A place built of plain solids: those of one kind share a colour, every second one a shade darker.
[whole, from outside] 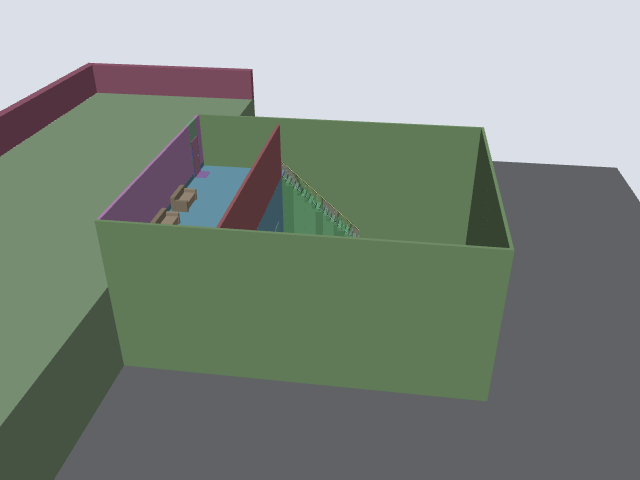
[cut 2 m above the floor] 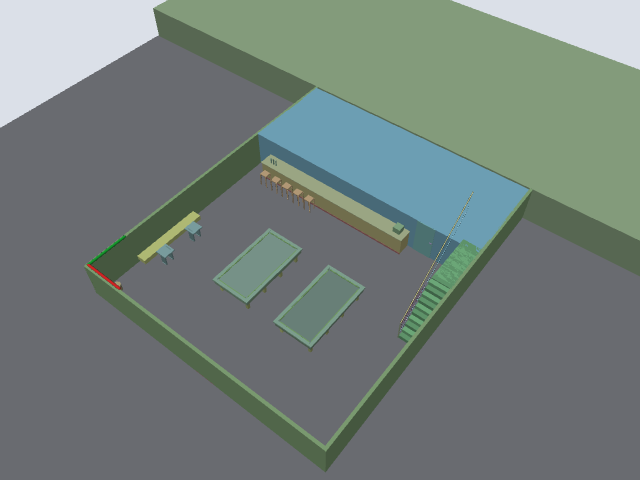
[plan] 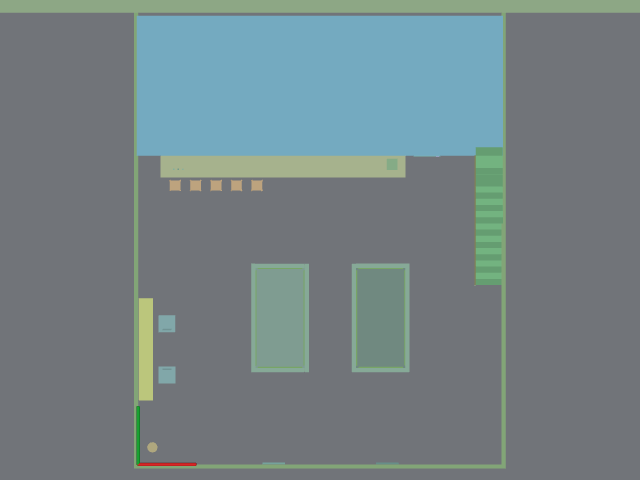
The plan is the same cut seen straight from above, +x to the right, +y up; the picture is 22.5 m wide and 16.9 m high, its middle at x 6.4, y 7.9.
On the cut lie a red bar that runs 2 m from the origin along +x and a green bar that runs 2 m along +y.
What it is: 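A billiard hall in the deep basement of an old town building, fitted out in the 1970s to 2010s; 12.8 x 15.8 m; the club room underground, without windows of its own, under a ceiling 3.03 m high; over the flight a stairwell up to the entrance level's ceiling, 7.41 m over the hall's floor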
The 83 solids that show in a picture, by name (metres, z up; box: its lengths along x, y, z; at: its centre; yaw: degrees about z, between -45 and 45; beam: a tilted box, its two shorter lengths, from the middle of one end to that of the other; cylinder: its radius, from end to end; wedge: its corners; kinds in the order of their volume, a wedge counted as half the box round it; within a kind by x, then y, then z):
{
 "street_ground_1": {"box": [39.8, 12.65, 4.34], "at": [6.39, 22.23, 2.12]},
 "upper_1": {"box": [12.89, 4.93, 4.34], "at": [6.39, 13.34, 2.12]},
 "street_hedge_1": {"box": [39.8, 0.6, 2.2], "at": [6.39, 28.85, 5.39]},
 "street_hedge_2": {"box": [0.6, 12.65, 2.2], "at": [26.0, 22.23, 5.39]},
 "wall_1": {"box": [0.15, 16.05, 7.46], "at": [-0.07, 7.88, 3.68]},
 "wall_2": {"box": [6.47, 0.15, 7.46], "at": [3.08, -0.07, 3.68]},
 "wall_3": {"box": [1.5, 0.15, 7.46], "at": [6.77, -0.07, 3.68]},
 "wall_4": {"box": [5.72, 0.15, 7.46], "at": [10.08, -0.07, 3.68]},
 "wall_5": {"box": [0.15, 16.05, 7.46], "at": [12.87, 7.88, 3.68]},
 "stair_step_1": {"box": [0.96, 0.43, 0.24], "at": [12.36, 6.53, 0.07]},
 "stair_step_2": {"box": [0.96, 0.43, 0.44], "at": [12.36, 6.75, 0.17]},
 "stair_step_3": {"box": [0.96, 0.43, 0.64], "at": [12.36, 6.96, 0.27]},
 "stair_step_4": {"box": [0.96, 0.43, 0.83], "at": [12.36, 7.18, 0.36]},
 "stair_step_5": {"box": [0.96, 0.43, 1.02], "at": [12.36, 7.4, 0.46]},
 "stair_step_6": {"box": [0.96, 0.43, 1.22], "at": [12.36, 7.62, 0.56]},
 "stair_step_7": {"box": [0.96, 0.43, 1.42], "at": [12.36, 7.83, 0.66]},
 "stair_step_8": {"box": [0.96, 0.43, 1.61], "at": [12.36, 8.05, 0.76]},
 "stair_step_9": {"box": [0.96, 0.43, 1.8], "at": [12.36, 8.27, 0.85]},
 "stair_step_10": {"box": [0.96, 0.43, 2.0], "at": [12.36, 8.48, 0.95]},
 "stair_step_11": {"box": [0.96, 0.43, 2.19], "at": [12.36, 8.7, 1.05]},
 "stair_step_12": {"box": [0.96, 0.43, 2.39], "at": [12.36, 8.92, 1.15]},
 "stair_step_13": {"box": [0.96, 0.43, 2.58], "at": [12.36, 9.13, 1.24]},
 "stair_step_14": {"box": [0.96, 0.43, 2.78], "at": [12.36, 9.35, 1.34]},
 "stair_step_15": {"box": [0.96, 0.43, 2.98], "at": [12.36, 9.57, 1.44]},
 "stair_step_16": {"box": [0.96, 0.43, 3.17], "at": [12.36, 9.79, 1.53]},
 "stair_step_17": {"box": [0.96, 0.43, 3.37], "at": [12.36, 10.0, 1.63]},
 "stair_step_18": {"box": [0.96, 0.43, 3.56], "at": [12.36, 10.22, 1.73]},
 "stair_step_19": {"box": [0.96, 0.43, 3.75], "at": [12.36, 10.44, 1.83]},
 "stair_step_20": {"box": [0.96, 0.43, 3.95], "at": [12.36, 10.65, 1.93]},
 "stair_step_21": {"box": [0.96, 0.52, 4.14], "at": [12.36, 10.91, 2.02]},
 "counter_1": {"box": [8.59, 0.7, 1.05], "at": [5.09, 10.51, 0.47]},
 "entrance_wall_1": {"box": [11.83, 0.15, 3.17], "at": [5.92, 10.95, 5.83]},
 "window_wall_1": {"box": [10.89, 0.15, 3.12], "at": [5.45, 15.82, 5.85]},
 "window_wall_2": {"box": [0.7, 0.15, 3.12], "at": [12.44, 15.82, 5.85]},
 "table_frame_1": {"box": [1.94, 3.73, 0.23], "at": [5.0, 5.16, 0.66]},
 "table_frame_2": {"box": [1.94, 3.73, 0.23], "at": [8.54, 5.16, 0.66]},
 "sofa_1": {"box": [1.24, 0.65, 0.37], "at": [4.9, 15.12, 4.54]},
 "sofa_2": {"box": [1.56, 0.24, 0.83], "at": [4.9, 15.5, 4.66]},
 "sofa_3": {"box": [0.16, 0.86, 0.65], "at": [5.6, 15.19, 4.57]},
 "sofa_4": {"box": [0.16, 0.86, 0.65], "at": [6.9, 15.19, 4.57]},
 "sofa_5": {"box": [1.24, 0.65, 0.37], "at": [7.6, 15.12, 4.54]},
 "sofa_6": {"box": [1.56, 0.24, 0.83], "at": [7.6, 15.5, 4.66]},
 "sofa_7": {"box": [0.16, 0.86, 0.65], "at": [8.3, 15.19, 4.57]},
 "street_door_wall_1": {"box": [1.2, 0.15, 3.12], "at": [11.49, 15.82, 5.85]},
 "table_bed_1": {"box": [1.75, 3.54, 0.045], "at": [5.0, 5.16, 0.8]},
 "table_bed_2": {"box": [1.75, 3.54, 0.045], "at": [8.54, 5.16, 0.8]},
 "bench_upholstered_1": {"box": [0.5, 3.6, 0.25], "at": [0.27, 4.05, 0.33]},
 "table_rail_1": {"box": [0.15, 3.83, 0.09], "at": [4.05, 5.16, 0.82]},
 "table_rail_2": {"box": [1.73, 0.15, 0.09], "at": [5.0, 3.32, 0.82]},
 "table_rail_3": {"box": [1.73, 0.15, 0.09], "at": [5.0, 6.99, 0.82]},
 "table_rail_4": {"box": [0.15, 3.83, 0.09], "at": [5.94, 5.16, 0.82]},
 "table_rail_5": {"box": [0.15, 3.83, 0.09], "at": [7.59, 5.16, 0.82]},
 "table_rail_6": {"box": [1.73, 0.15, 0.09], "at": [8.54, 3.32, 0.82]},
 "table_rail_7": {"box": [1.73, 0.15, 0.09], "at": [8.54, 6.99, 0.82]},
 "table_rail_8": {"box": [0.15, 3.83, 0.09], "at": [9.48, 5.16, 0.82]},
 "counter_top_1": {"box": [8.63, 0.78, 0.04], "at": [5.09, 10.49, 1.02]},
 "back_stallriser_1": {"box": [10.89, 0.05, 0.3], "at": [5.45, 15.77, 4.44]},
 "cue_rack_1": {"box": [0.8, 0.07, 1.49], "at": [4.77, 0.04, 1.0]},
 "cue_rack_2": {"box": [0.8, 0.07, 1.49], "at": [8.77, 0.04, 1.0]},
 "street_door_leaf_1": {"box": [0.95, 0.04, 2.15], "at": [11.49, 15.73, 5.37]},
 "service_door_1": {"box": [0.95, 0.03, 2.1], "at": [10.16, 10.86, 1.0]},
 "meeting_table_1": {"box": [0.6, 0.6, 0.07], "at": [1.01, 3.15, 0.68]},
 "meeting_table_2": {"box": [0.6, 0.6, 0.07], "at": [1.01, 4.95, 0.68]},
 "till_1": {"box": [0.38, 0.4, 0.3], "at": [8.94, 10.56, 1.19]},
 "bar_stool_1": {"box": [0.38, 0.36, 0.06], "at": [1.3, 9.82, 0.73]},
 "bar_stool_2": {"box": [0.38, 0.36, 0.06], "at": [2.02, 9.82, 0.73]},
 "bar_stool_3": {"box": [0.38, 0.36, 0.06], "at": [2.74, 9.82, 0.73]},
 "bar_stool_4": {"box": [0.38, 0.36, 0.06], "at": [3.46, 9.82, 0.73]},
 "bar_stool_5": {"box": [0.38, 0.36, 0.06], "at": [4.18, 9.82, 0.73]},
 "plant_pot_1": {"cylinder": 0.18, "from": [0.5, 0.6, 0.0], "to": [0.5, 0.6, 0.38]},
 "street_door_mat_1": {"box": [0.9, 0.6, 0.07], "at": [11.49, 15.4, 4.27]},
 "table_nose_1": {"box": [0.04, 3.36, 0.034], "at": [4.15, 5.16, 0.84]},
 "table_nose_2": {"box": [1.57, 0.04, 0.034], "at": [5.0, 3.42, 0.84]},
 "table_nose_3": {"box": [1.57, 0.04, 0.034], "at": [5.0, 6.89, 0.84]},
 "table_nose_4": {"box": [0.04, 3.36, 0.034], "at": [5.84, 5.16, 0.84]},
 "table_nose_5": {"box": [0.04, 3.36, 0.034], "at": [7.69, 5.16, 0.84]},
 "table_nose_6": {"box": [1.57, 0.04, 0.034], "at": [8.54, 3.42, 0.84]},
 "table_nose_7": {"box": [1.57, 0.04, 0.034], "at": [8.54, 6.89, 0.84]},
 "table_nose_8": {"box": [0.04, 3.36, 0.034], "at": [9.38, 5.16, 0.84]},
 "counter_kick_1": {"box": [8.59, 0.012, 0.15], "at": [5.09, 10.15, 0.03]},
 "stair_guard_rail_1": {"cylinder": 0.022, "from": [11.86, 6.31, 1.12], "to": [11.86, 10.87, 5.22]},
 "street_door_jamb_1": {"box": [0.05, 0.05, 2.15], "at": [10.99, 15.72, 5.37]},
 "stair_guard_low_1": {"cylinder": 0.012, "from": [11.86, 6.31, 0.28], "to": [11.86, 10.87, 4.37]}
}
